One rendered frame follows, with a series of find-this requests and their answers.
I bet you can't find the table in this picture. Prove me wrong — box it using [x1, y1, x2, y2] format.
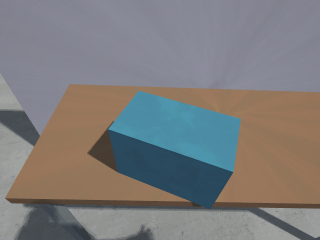
[5, 84, 320, 240]

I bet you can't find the carton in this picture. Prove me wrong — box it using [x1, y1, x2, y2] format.
[108, 91, 241, 209]

